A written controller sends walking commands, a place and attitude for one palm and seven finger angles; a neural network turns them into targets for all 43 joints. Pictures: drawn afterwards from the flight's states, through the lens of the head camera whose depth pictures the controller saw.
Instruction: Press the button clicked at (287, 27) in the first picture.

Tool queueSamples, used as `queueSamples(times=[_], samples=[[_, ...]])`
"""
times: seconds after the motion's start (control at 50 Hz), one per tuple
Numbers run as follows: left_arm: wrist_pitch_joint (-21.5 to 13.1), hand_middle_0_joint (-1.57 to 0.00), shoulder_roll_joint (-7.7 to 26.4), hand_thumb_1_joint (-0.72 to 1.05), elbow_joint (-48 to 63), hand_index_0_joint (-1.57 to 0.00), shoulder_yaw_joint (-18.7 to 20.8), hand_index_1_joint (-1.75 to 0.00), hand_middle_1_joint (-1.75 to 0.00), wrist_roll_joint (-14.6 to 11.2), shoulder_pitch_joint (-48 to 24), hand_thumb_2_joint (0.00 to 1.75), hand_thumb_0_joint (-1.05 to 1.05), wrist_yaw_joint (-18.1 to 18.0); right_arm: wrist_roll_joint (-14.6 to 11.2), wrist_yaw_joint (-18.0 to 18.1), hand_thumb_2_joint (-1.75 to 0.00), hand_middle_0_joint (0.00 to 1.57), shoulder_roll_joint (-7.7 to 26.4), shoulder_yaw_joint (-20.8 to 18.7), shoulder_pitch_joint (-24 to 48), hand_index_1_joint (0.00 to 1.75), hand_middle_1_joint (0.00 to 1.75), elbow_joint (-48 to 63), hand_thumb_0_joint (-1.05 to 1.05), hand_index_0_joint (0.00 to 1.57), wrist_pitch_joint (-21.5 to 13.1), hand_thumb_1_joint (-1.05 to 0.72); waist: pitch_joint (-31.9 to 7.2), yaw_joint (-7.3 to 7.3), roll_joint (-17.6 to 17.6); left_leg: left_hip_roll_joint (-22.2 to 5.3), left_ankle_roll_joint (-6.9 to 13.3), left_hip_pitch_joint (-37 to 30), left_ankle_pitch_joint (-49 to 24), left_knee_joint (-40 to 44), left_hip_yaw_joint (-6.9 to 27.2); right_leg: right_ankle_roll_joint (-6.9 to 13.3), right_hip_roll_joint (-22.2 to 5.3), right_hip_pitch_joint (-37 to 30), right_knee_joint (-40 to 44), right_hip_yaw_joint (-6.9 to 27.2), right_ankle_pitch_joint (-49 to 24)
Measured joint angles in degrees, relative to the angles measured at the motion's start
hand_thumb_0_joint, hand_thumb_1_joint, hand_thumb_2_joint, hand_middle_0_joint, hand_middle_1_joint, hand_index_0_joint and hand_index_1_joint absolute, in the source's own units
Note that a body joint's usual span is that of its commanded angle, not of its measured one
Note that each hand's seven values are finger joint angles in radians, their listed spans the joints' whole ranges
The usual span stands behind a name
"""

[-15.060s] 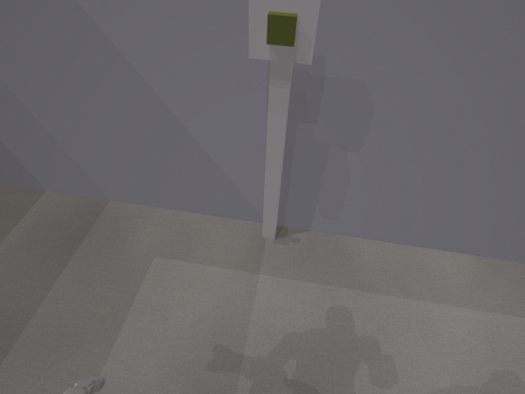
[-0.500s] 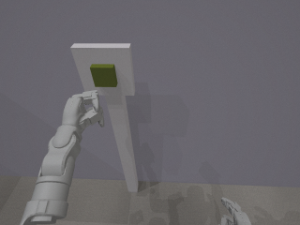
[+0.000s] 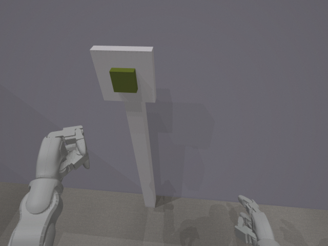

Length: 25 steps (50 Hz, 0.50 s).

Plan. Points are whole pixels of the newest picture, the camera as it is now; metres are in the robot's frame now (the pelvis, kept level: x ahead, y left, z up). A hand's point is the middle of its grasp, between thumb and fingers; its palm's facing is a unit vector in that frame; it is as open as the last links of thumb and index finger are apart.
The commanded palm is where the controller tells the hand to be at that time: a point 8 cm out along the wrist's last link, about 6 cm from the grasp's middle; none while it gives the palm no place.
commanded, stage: draw the hand back to the body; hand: left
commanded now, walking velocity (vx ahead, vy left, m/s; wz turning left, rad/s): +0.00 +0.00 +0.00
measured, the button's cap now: (124, 79) +0.50 +0.17 +0.18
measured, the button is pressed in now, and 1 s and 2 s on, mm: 0 0 0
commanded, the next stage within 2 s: step back with the hand held close in 0.80 s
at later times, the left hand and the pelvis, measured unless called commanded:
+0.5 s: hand (49, 167) +0.21 +0.25 +0.16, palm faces +0.35 -0.86 -0.36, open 3.1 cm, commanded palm +0.15 +0.29 +0.18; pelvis +0.03 +0.02 +0.00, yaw -1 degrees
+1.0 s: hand (41, 164) +0.21 +0.25 +0.17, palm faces +0.38 -0.83 -0.41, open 3.1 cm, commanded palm +0.15 +0.29 +0.18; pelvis +0.02 +0.01 +0.00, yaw +0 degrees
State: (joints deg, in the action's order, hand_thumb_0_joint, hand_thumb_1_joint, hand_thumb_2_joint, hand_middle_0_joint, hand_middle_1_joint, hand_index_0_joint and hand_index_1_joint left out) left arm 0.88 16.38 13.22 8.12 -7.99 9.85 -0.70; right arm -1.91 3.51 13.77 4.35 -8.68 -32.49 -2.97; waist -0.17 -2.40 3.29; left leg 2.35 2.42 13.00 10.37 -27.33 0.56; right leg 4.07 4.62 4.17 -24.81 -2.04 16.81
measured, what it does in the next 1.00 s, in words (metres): stands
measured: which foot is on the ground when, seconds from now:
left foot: down 0.00-1.00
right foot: down 0.00-1.00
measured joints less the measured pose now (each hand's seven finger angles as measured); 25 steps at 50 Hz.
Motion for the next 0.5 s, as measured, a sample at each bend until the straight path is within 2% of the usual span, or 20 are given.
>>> queueSamples(times=[0.12,0.26,0.36,0.5], samples=[[-3.6,-1.31,0.8,0.89,3.2,-1.31,0.6,-1.5,-1.5,2.0,4.0,0.9,0.01,-3.0,0.8,-0.1,-0.9,0.2,-1.1,0.4,-0.9,0.3,0.3,-2.3,0.01,0.2,0.4,-0.9,1.8,-0.94,-0.1,0.1,0.2,-2.2,-1.0,2.6,-0.1,-0.2,-0.1,-2.5,3.4,0.3,-1.5],[-6.0,-1.3,1.1,0.89,7.9,-1.31,3.0,-1.5,-1.5,2.4,10.8,0.9,0.01,-3.7,1.2,-0.8,-0.9,0.2,-1.2,-0.1,-2.2,0.3,0.3,-3.4,0.02,0.2,1.1,-0.9,0.9,-0.5,0.9,0.8,0.8,-4.2,-0.9,4.5,-0.9,-0.8,-0.9,-4.2,4.9,1.2,-1.5],[-6.2,-1.31,1.7,0.89,9.6,-1.31,4.4,-1.5,-1.5,2.5,15.4,0.9,0.01,-3.3,1.1,-0.9,-0.9,0.2,-1.0,-0.9,-2.4,0.3,0.3,-3.1,0.02,0.2,1.7,-0.9,0.6,-0.43,0.3,0.9,1.0,-4.5,-0.4,4.5,-1.2,-1.0,-1.0,-4.6,5.2,1.5,-1.2],[-6.1,-1.31,3.0,0.89,13.7,-1.31,7.0,-1.5,-1.5,2.7,20.5,0.9,0.01,-3.9,0.9,-0.7,-0.9,0.2,0.1,-1.9,-2.4,0.3,0.3,-2.0,0.02,0.2,0.8,-0.9,0.0,-1.05,0.0,1.0,1.1,-4.1,0.6,3.6,-1.2,-1.2,-1.1,-4.6,5.2,1.6,-0.7]])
